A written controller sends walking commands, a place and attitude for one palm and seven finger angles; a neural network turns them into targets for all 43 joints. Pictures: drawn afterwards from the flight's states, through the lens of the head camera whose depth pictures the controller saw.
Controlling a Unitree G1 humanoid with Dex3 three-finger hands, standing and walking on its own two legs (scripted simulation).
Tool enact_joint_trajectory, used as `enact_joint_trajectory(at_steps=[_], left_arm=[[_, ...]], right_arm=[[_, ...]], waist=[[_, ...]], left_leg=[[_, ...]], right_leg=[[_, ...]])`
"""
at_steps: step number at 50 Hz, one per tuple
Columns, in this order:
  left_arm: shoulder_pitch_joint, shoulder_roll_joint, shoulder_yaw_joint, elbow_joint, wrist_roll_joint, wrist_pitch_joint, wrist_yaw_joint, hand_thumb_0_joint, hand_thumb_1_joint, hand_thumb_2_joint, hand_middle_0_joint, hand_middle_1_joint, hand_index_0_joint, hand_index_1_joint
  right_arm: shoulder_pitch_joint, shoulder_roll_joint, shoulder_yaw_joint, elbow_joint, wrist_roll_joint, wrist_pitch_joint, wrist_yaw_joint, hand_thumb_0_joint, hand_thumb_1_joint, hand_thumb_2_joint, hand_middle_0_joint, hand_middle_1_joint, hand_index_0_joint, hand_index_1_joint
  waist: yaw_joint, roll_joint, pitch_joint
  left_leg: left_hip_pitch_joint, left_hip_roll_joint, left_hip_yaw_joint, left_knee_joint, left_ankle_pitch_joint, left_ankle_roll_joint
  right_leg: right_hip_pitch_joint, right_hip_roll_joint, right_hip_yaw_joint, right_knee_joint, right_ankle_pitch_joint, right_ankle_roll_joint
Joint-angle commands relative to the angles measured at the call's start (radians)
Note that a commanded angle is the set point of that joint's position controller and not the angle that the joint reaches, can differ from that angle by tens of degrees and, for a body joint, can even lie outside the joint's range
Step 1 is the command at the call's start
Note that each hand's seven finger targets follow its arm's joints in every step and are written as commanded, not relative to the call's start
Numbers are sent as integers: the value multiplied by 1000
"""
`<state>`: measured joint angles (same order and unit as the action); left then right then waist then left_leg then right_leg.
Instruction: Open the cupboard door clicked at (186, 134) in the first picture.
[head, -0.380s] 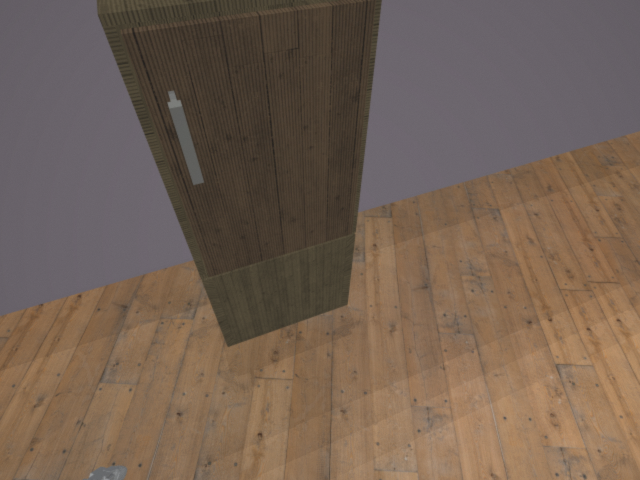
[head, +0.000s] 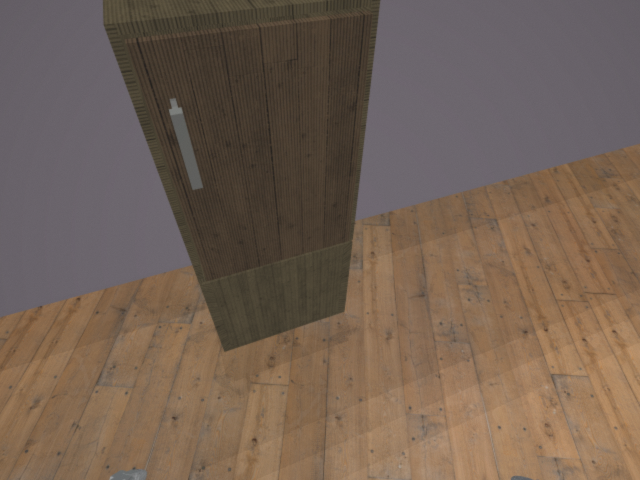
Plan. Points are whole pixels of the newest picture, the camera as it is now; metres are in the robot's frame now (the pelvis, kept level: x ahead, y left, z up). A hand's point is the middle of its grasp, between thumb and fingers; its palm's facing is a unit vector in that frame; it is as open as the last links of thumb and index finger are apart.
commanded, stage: stand and wait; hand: left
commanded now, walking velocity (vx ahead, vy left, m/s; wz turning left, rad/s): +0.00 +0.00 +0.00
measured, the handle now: (185, 145) +0.62 +0.28 +0.08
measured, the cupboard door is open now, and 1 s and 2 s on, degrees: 0 0 0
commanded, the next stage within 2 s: look at it before walking up in 0.48 s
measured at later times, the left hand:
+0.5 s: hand out of the picture +0.06 +0.24 -0.15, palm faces -0.02 -0.94 -0.34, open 7.3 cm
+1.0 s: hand out of the picture +0.06 +0.24 -0.15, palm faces -0.02 -0.94 -0.33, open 7.3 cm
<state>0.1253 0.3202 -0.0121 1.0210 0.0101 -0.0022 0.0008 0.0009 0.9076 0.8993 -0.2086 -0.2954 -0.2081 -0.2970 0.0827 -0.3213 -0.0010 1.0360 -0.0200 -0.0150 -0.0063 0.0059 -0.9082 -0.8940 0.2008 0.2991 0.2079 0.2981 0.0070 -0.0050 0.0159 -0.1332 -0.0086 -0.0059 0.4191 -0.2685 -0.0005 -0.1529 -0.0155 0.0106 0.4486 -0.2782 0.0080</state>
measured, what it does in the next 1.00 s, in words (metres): stands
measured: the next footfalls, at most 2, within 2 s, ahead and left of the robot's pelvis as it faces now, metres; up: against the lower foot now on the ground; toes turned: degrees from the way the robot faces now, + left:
right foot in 1.96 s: +0.03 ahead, -0.10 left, +0.00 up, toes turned +17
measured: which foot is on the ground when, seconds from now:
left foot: down 0.00-1.00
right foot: down 0.00-1.00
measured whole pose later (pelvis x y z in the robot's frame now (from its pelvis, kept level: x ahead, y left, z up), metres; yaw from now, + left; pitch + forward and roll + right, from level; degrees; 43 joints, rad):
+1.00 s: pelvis -0.02 -0.01 +0.01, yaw +0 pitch -1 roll +0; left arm 0.13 0.33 0.00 1.09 0.01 -0.01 0.00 0.00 0.91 0.90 -0.21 -0.30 -0.21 -0.30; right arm 0.12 -0.33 0.00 1.12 -0.01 -0.02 -0.01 0.01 -0.91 -0.89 0.20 0.30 0.21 0.30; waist 0.00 0.00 0.03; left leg -0.12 0.01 -0.01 0.35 -0.21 -0.01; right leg -0.13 0.00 0.00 0.37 -0.21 0.00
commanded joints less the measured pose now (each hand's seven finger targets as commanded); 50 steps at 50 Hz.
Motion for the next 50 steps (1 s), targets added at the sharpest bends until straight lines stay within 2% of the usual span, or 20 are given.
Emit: enact_joint_trajectory(at_steps=[1,26,29,31,34,39,50], left_arm=[[-41,216,53,-56,2,-22,15,0,900,900,-200,-300,-200,-300],[-40,222,52,0,1,-27,11,0,900,900,-200,-300,-200,-300],[-46,221,51,0,1,-27,10,0,900,900,-200,-300,-200,-300],[-43,223,52,-1,1,-28,11,0,900,900,-200,-300,-200,-300],[-44,220,51,-1,1,-27,10,0,900,900,-200,-300,-200,-300],[-45,220,51,0,1,-27,10,0,900,900,-200,-300,-200,-300],[-37,220,50,6,1,-27,9,0,900,900,-200,-300,-200,-300]], right_arm=[[-38,-203,-42,-51,8,-20,-15,0,-900,-900,200,300,200,300],[-9,-207,-34,17,11,-17,-11,0,-900,-900,200,300,200,300],[-10,-208,-34,18,10,-19,-11,0,-900,-900,200,300,200,300],[-7,-207,-34,18,11,-18,-10,0,-900,-900,200,300,200,300],[-13,-208,-35,18,10,-19,-10,0,-900,-900,200,300,200,300],[-8,-212,-33,19,10,-22,-11,0,-900,-900,200,300,200,300],[-13,-217,-33,21,11,-22,-12,0,-900,-900,200,300,200,300]], waist=[[-4,8,-77],[-3,-12,-30],[-4,3,-32],[-4,-14,-36],[-3,8,-27],[-5,2,-50],[-4,6,-47]], left_leg=[[32,117,-67,-51,302,34],[11,122,-79,-105,181,23],[10,121,-83,-108,189,22],[11,121,-85,-108,190,23],[11,121,-83,-111,182,22],[21,125,-86,-111,215,22],[31,127,-91,-119,231,24]], right_leg=[[28,-104,74,-59,324,-39],[9,-107,95,-136,192,-37],[11,-106,99,-135,197,-37],[13,-106,96,-137,195,-37],[3,-106,99,-142,182,-36],[21,-105,92,-134,218,-34],[25,-105,87,-137,230,-31]])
